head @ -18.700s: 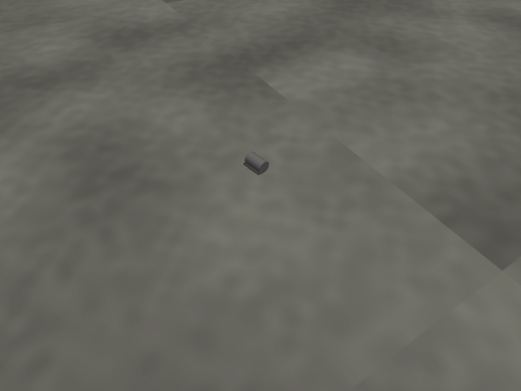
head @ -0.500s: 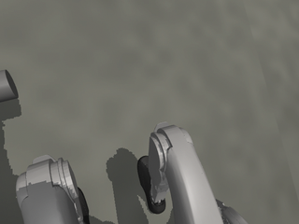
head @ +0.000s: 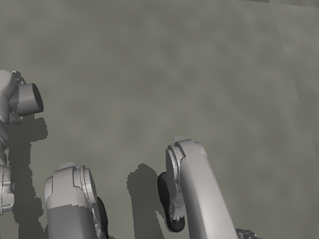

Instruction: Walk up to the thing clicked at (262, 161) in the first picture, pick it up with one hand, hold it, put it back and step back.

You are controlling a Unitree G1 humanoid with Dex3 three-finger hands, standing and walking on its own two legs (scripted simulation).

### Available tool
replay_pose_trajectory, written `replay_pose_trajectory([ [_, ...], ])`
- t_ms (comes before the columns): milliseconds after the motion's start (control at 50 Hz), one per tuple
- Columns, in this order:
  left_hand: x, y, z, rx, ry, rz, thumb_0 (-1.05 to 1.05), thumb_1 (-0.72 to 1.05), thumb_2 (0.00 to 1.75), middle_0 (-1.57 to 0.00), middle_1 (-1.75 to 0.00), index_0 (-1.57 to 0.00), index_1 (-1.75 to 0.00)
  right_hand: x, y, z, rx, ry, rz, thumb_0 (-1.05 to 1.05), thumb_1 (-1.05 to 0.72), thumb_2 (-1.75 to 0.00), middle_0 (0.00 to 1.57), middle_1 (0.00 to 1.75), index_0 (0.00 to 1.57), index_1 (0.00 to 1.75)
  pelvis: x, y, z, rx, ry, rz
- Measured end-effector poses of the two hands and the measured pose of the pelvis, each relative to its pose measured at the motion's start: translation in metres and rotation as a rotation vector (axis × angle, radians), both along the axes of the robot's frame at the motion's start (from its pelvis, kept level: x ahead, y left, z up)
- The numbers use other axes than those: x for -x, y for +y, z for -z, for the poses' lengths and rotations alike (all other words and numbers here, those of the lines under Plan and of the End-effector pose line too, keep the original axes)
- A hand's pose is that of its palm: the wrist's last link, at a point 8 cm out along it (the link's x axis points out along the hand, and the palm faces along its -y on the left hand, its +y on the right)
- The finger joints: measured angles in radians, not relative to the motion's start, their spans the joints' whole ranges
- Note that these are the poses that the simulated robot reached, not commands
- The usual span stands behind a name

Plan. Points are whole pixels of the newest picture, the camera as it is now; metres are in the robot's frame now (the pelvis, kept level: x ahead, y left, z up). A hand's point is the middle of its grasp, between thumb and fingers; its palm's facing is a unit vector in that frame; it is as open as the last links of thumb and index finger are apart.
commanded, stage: lift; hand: left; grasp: from above
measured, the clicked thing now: (10, 102) +0.50 +0.29 -0.16
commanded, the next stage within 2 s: hold in 1.36 s
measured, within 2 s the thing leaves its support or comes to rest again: neither
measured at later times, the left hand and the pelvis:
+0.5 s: hand out of the picture +0.41 +0.29 +0.03, palm faces -0.42 -0.11 -0.90, open 10.2 cm; pelvis +0.00 +0.00 +0.13, yaw +4 degrees
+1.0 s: hand out of the picture +0.36 +0.26 +0.22, palm faces -0.45 -0.12 -0.89, open 10.2 cm; pelvis +0.04 +0.00 +0.31, yaw +5 degrees
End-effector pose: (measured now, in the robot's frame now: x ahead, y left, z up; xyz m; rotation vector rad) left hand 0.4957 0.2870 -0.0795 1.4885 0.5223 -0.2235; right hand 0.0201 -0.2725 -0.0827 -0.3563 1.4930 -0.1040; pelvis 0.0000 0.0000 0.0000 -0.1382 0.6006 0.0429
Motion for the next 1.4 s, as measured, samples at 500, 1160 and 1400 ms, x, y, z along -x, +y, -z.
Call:
replay_pose_trajectory([
  [500,0.082,0.001,-0.170,0.022,-0.034,-0.002,0.02,0.04,0.33,-0.70,-0.46,-0.73,-0.43,-0.103,0.009,-0.101,-0.018,-0.298,0.000,0.00,-0.90,-0.90,0.21,0.30,0.20,0.30,-0.002,0.000,-0.128,-0.056,-0.048,-0.030],
  [1160,0.130,-0.036,-0.389,0.026,-0.011,-0.037,0.02,0.01,0.40,-0.71,-0.45,-0.74,-0.41,-0.113,0.009,-0.311,-0.003,-0.408,0.094,0.01,-0.89,-0.89,0.21,0.30,0.20,0.30,-0.049,-0.001,-0.340,-0.122,-0.353,-0.031],
  [1400,0.126,-0.034,-0.426,0.028,-0.007,-0.049,0.02,0.00,0.42,-0.71,-0.44,-0.74,-0.41,-0.134,0.018,-0.341,-0.039,-0.431,0.091,0.01,-0.89,-0.89,0.21,0.30,0.20,0.30,-0.063,0.002,-0.373,-0.133,-0.418,-0.027],
])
